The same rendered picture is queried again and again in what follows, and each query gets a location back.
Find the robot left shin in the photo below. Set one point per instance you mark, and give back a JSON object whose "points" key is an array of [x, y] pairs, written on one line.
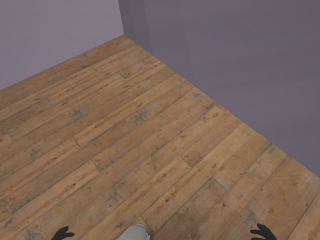
{"points": [[140, 225]]}

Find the robot right hand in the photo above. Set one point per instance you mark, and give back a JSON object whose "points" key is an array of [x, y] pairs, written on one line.
{"points": [[264, 231]]}

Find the robot left hand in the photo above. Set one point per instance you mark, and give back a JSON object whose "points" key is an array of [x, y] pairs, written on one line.
{"points": [[61, 234]]}

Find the left robot thigh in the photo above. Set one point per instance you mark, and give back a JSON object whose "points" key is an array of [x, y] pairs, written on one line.
{"points": [[135, 233]]}

